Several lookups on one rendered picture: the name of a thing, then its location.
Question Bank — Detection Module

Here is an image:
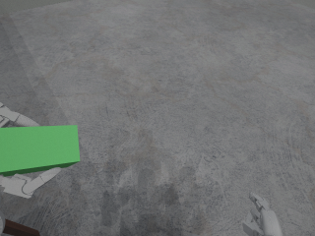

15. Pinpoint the right robot hand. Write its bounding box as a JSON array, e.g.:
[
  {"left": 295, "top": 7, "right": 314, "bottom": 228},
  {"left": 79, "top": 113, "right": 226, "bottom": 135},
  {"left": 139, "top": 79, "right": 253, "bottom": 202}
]
[{"left": 242, "top": 192, "right": 283, "bottom": 236}]

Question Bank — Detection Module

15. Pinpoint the left robot hand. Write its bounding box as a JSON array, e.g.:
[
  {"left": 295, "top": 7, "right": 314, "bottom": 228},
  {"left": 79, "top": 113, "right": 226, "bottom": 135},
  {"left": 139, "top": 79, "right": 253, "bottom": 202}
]
[{"left": 0, "top": 102, "right": 62, "bottom": 199}]

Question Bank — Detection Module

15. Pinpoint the sponge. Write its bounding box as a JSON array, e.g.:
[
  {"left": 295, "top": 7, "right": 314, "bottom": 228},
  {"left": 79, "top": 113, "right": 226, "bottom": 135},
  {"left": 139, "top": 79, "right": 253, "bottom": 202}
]
[{"left": 0, "top": 125, "right": 81, "bottom": 177}]

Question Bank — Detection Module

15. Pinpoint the table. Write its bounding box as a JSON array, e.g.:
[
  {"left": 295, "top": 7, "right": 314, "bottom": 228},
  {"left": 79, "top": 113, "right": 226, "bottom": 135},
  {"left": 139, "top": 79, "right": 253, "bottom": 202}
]
[{"left": 3, "top": 218, "right": 40, "bottom": 236}]

